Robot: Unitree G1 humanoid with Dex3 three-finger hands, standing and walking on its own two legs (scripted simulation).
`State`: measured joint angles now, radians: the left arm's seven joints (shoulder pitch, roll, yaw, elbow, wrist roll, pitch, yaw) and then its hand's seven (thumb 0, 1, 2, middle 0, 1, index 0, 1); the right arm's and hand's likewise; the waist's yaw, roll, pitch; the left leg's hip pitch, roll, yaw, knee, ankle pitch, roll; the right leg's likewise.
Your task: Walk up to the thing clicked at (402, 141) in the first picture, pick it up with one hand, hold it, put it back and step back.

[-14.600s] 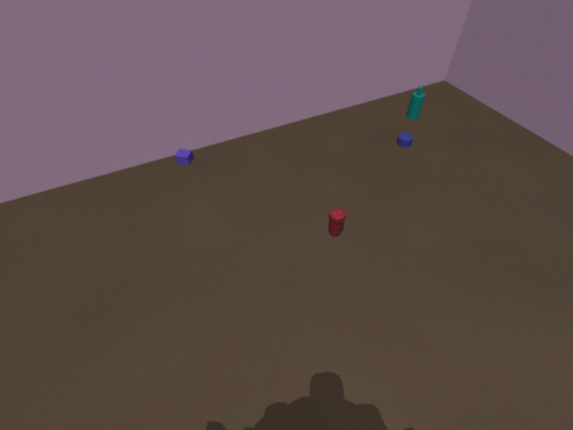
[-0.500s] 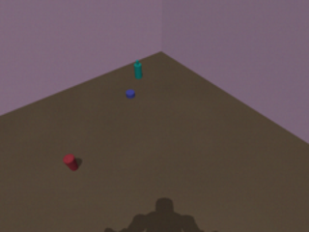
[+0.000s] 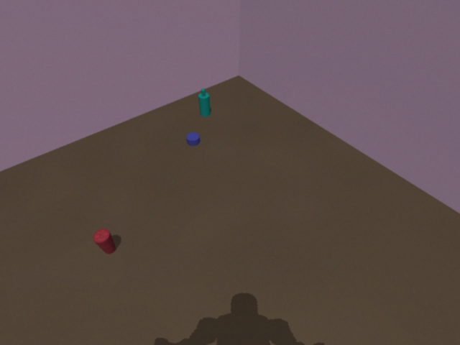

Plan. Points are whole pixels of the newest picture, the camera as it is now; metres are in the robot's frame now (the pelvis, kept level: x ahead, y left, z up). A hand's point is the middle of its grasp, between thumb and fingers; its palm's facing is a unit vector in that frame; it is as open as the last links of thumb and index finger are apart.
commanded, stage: stand
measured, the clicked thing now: (193, 139) +1.50 +0.30 -0.76
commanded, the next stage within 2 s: walk up in 0.82 s
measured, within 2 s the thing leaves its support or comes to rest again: neither
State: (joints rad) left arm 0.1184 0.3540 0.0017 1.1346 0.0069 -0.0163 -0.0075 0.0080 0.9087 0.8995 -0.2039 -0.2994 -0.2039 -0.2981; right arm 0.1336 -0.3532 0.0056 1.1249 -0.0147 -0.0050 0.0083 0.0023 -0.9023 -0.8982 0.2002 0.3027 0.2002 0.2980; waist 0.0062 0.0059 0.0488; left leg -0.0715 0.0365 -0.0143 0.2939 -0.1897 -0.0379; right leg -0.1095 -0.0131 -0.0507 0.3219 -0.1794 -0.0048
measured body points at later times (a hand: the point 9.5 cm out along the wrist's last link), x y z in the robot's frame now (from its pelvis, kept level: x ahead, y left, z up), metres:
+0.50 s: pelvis +0.01 +0.00 +0.00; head +0.01 +0.00 +0.45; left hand +0.08 +0.30 -0.13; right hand +0.08 -0.30 -0.14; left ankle -0.02 +0.14 -0.75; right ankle +0.00 -0.11 -0.75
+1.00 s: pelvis +0.02 +0.01 -0.01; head +0.03 +0.01 +0.44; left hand +0.07 +0.34 -0.13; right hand +0.10 -0.31 -0.13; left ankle +0.01 +0.14 -0.72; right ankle +0.00 -0.11 -0.75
